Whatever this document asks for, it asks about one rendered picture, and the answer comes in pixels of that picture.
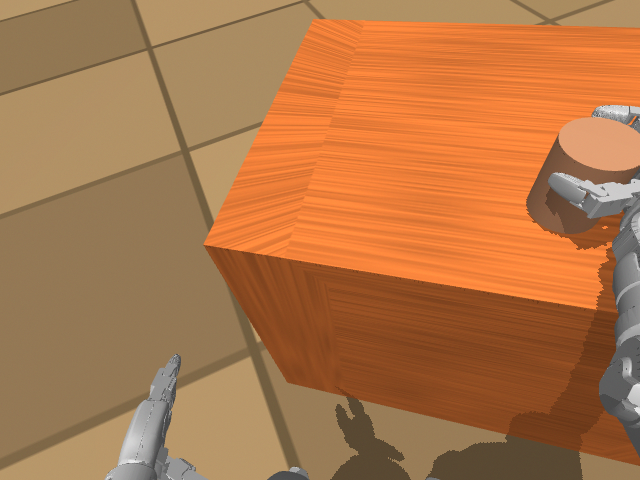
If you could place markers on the right robot hand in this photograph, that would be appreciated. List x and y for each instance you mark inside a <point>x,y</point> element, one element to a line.
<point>607,198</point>

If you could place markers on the can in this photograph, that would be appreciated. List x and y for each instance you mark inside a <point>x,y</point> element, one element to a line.
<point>596,149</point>

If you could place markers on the left robot arm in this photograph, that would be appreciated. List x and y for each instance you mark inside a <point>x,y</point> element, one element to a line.
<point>132,471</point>

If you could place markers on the right robot arm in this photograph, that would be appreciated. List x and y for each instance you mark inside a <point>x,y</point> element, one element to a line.
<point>619,387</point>

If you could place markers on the left robot hand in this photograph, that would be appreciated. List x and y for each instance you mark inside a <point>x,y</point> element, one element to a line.
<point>145,437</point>

